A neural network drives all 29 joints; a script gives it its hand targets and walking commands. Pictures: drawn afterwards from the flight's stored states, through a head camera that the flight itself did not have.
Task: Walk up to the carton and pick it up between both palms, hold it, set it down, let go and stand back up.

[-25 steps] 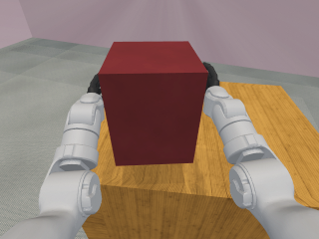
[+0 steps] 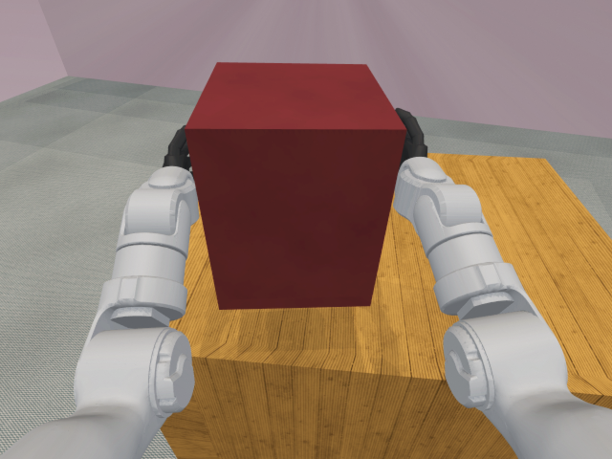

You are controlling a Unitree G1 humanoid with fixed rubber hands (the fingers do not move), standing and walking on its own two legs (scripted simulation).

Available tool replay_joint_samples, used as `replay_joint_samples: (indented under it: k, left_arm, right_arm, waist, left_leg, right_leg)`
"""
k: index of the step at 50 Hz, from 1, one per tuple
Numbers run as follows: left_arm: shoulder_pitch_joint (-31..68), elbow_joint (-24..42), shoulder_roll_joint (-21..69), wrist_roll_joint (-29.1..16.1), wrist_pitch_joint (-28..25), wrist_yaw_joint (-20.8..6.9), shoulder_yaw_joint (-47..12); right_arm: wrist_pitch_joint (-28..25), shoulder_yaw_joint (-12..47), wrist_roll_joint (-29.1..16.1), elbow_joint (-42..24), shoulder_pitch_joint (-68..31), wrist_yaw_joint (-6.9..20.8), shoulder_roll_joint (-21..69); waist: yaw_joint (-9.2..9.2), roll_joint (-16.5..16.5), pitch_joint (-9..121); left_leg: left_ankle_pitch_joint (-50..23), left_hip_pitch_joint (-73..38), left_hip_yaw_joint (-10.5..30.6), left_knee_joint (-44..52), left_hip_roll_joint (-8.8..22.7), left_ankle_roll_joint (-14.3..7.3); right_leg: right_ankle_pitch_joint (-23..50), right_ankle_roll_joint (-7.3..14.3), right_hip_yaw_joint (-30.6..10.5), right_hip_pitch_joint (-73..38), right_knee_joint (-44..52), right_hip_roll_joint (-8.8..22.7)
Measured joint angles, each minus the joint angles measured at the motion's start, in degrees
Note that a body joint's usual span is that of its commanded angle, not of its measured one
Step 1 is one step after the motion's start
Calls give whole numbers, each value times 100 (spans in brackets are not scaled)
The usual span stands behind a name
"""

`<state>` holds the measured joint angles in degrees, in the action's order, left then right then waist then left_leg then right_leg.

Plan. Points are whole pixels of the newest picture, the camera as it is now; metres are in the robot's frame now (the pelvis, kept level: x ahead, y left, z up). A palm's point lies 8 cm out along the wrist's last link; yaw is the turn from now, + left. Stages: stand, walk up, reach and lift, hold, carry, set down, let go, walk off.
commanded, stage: reach and lift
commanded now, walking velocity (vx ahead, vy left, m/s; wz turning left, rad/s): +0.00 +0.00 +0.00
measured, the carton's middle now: (294, 184) +0.40 +0.02 +0.21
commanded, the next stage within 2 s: hold in 0.26 s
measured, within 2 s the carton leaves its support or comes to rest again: neither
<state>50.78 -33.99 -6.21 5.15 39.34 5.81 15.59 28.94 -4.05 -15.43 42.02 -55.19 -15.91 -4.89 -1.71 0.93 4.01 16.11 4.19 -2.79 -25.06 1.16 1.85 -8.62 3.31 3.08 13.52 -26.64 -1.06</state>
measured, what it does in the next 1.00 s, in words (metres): stands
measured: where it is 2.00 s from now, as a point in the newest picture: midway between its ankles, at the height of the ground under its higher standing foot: outside the picture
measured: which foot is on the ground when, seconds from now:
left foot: down 0.00-1.00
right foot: down 0.00-1.00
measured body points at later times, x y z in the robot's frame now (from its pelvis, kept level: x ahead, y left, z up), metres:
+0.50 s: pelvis +0.00 +0.00 +0.00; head -0.08 -0.01 +0.44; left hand +0.38 +0.16 +0.26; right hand +0.39 -0.13 +0.26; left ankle -0.02 +0.13 -0.74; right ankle +0.07 -0.08 -0.74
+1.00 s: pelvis -0.01 +0.00 +0.00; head -0.09 -0.01 +0.44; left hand +0.38 +0.16 +0.28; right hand +0.39 -0.13 +0.29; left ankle -0.02 +0.13 -0.74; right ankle +0.07 -0.08 -0.74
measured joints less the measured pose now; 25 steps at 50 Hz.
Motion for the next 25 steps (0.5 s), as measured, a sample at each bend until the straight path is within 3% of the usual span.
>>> replay_joint_samples:
  k: [6, 13, 16, 25]
  left_arm:
    - [13, 347, -12, -36, -16, 25, 0]
    - [176, -182, -12, 124, 123, -148, 293]
    - [105, -190, 0, 134, 309, -155, 293]
    - [-53, 628, 30, 31, 453, 9, 130]
  right_arm:
    - [26, 0, -9, -268, -139, -22, -39]
    - [182, 0, -9, 599, -628, -25, -56]
    - [279, 0, -28, 649, -507, -30, -19]
    - [250, 118, -257, -305, -36, -118, -37]
  waist:
    - [0, -17, 207]
    - [1, -2, 218]
    - [1, 1, 217]
    - [0, -121, 257]
  left_leg:
    - [1, 64, 0, 0, 0, 0]
    - [-13, 28, 0, 0, 0, 0]
    - [-19, 27, 0, 0, 0, 0]
    - [-24, 37, 0, -21, 0, 0]
  right_leg:
    - [0, 0, 0, 63, 1, 0]
    - [13, 0, 0, 27, 1, 0]
    - [19, 0, 0, 26, 1, 0]
    - [33, 0, -2, 26, 1, 0]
